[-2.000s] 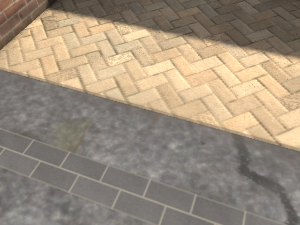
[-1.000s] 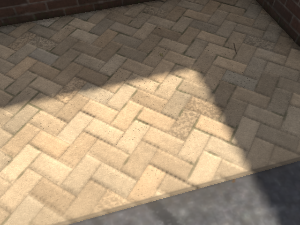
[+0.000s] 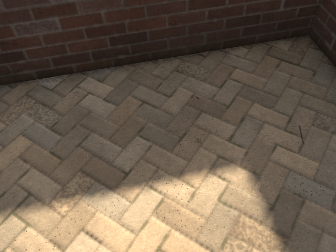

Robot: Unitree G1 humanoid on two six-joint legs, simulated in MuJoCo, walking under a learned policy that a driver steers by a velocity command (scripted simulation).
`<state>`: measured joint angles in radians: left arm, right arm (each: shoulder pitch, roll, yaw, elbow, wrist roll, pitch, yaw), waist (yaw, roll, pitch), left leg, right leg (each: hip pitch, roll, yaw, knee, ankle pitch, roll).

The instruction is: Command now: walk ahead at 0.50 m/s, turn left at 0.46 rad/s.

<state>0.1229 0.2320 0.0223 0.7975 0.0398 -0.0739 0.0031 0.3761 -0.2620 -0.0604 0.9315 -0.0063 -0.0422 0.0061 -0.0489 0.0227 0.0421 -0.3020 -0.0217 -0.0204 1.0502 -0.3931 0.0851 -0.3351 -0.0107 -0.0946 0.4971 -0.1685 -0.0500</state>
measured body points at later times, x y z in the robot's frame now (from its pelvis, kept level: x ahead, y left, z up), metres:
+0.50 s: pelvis +0.25 +0.06 -0.02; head +0.28 +0.08 +0.43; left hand +0.18 +0.32 -0.16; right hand +0.49 -0.13 -0.12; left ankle +0.30 +0.13 -0.74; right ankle +0.11 -0.10 -0.65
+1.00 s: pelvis +0.48 +0.13 -0.01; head +0.52 +0.14 +0.43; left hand +0.50 +0.43 -0.11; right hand +0.64 -0.11 -0.15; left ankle +0.30 +0.13 -0.68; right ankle +0.61 +0.11 -0.74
